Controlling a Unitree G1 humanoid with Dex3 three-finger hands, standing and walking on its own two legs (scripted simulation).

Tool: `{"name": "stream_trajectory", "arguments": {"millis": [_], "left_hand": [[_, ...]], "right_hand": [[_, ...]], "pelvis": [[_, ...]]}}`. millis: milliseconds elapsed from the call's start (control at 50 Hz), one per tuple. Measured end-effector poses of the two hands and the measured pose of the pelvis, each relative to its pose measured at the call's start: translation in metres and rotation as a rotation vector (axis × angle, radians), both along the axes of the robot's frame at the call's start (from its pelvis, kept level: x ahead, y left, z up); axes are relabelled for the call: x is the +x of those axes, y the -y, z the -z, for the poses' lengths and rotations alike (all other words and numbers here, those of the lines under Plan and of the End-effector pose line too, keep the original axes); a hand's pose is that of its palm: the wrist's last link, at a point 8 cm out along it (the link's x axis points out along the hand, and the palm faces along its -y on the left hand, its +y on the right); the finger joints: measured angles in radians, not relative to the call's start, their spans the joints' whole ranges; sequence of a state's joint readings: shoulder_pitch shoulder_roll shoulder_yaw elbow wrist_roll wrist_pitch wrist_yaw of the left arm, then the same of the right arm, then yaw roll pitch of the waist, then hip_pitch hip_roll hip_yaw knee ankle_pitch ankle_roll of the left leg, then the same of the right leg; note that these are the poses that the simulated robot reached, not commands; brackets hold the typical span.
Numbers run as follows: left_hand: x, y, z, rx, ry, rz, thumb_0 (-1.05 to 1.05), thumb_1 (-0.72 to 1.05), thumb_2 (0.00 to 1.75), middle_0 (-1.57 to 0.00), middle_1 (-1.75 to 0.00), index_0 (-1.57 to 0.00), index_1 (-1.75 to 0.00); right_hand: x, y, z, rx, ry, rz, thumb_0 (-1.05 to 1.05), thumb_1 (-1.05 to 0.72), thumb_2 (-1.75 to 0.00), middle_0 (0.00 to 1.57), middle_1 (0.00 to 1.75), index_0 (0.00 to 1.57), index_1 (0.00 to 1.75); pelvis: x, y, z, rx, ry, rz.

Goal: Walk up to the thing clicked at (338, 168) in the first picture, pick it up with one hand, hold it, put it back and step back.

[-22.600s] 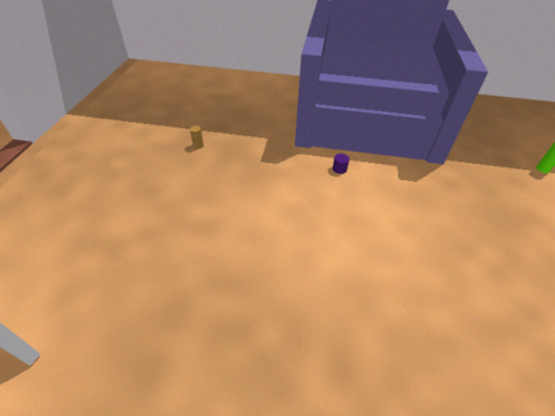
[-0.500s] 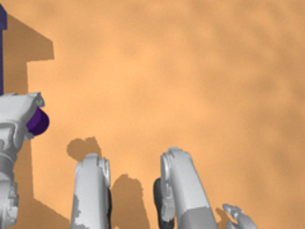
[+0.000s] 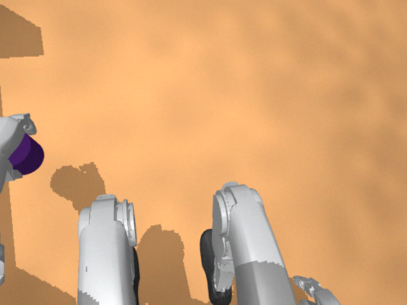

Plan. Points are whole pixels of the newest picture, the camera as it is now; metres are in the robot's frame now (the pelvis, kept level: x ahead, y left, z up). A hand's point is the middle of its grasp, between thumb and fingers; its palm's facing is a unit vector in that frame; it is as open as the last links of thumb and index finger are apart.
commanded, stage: crouch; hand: left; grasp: from above
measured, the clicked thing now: (14, 152) +0.43 +0.34 -0.19
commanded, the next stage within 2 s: lower in 0.16 s
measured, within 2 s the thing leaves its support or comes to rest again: rests again in 1.40 s
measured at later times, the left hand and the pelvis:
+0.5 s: hand (18, 158) +0.42 +0.33 -0.21, palm faces -0.48 -0.09 -0.87, open 10.5 cm; pelvis +0.00 +0.00 -0.04, yaw -1 degrees
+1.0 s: hand (28, 161) +0.42 +0.34 -0.26, palm faces -0.46 -0.12 -0.88, open 10.5 cm; pelvis +0.01 +0.00 -0.07, yaw -4 degrees
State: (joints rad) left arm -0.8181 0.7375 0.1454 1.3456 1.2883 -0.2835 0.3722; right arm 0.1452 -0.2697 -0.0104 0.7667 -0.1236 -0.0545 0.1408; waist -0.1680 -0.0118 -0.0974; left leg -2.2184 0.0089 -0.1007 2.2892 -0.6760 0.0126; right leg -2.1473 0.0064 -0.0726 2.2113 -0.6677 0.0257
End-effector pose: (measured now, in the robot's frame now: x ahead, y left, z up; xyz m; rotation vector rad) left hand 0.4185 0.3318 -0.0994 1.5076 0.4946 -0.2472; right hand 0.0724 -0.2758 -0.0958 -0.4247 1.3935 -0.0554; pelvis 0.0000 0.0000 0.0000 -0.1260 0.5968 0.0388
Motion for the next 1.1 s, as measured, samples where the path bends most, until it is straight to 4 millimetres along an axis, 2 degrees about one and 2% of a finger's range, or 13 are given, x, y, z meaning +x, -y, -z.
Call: {"name": "stream_trajectory", "arguments": {"millis": [160,320,660,800,1100], "left_hand": [[0.004,-0.001,0.015,-0.001,-0.001,-0.013,0.00,-0.08,0.67,-0.50,-0.84,-0.55,-0.80],[0.009,-0.004,0.026,0.000,-0.008,-0.018,0.00,-0.08,0.67,-0.51,-0.84,-0.56,-0.79],[0.007,-0.006,0.071,-0.041,-0.004,-0.005,0.00,-0.09,0.68,-0.52,-0.84,-0.57,-0.79],[0.010,-0.008,0.084,-0.031,0.005,-0.018,0.00,-0.10,0.69,-0.51,-0.84,-0.56,-0.79],[0.013,-0.008,0.112,-0.051,-0.004,-0.037,0.00,-0.09,0.69,-0.52,-0.83,-0.57,-0.79]], "right_hand": [[-0.008,-0.001,0.015,0.004,-0.015,0.002,0.00,-0.91,-0.90,0.20,0.30,0.20,0.30],[-0.008,-0.002,0.025,0.008,-0.030,-0.003,0.00,-0.91,-0.90,0.20,0.30,0.20,0.30],[-0.002,0.004,0.037,-0.035,-0.045,-0.062,0.00,-0.91,-0.90,0.20,0.30,0.20,0.30],[-0.002,0.003,0.041,-0.044,-0.049,-0.083,0.00,-0.91,-0.89,0.20,0.30,0.20,0.30],[-0.012,-0.001,0.043,-0.049,-0.080,-0.117,0.00,-0.90,-0.89,0.20,0.30,0.20,0.30]], "pelvis": [[-0.001,0.001,0.015,-0.001,0.010,0.006],[0.001,0.001,0.025,-0.003,0.012,0.011],[0.003,0.001,0.050,-0.022,0.045,0.022],[0.004,0.000,0.058,-0.031,0.055,0.030],[0.006,-0.002,0.071,-0.052,0.082,0.043]]}}
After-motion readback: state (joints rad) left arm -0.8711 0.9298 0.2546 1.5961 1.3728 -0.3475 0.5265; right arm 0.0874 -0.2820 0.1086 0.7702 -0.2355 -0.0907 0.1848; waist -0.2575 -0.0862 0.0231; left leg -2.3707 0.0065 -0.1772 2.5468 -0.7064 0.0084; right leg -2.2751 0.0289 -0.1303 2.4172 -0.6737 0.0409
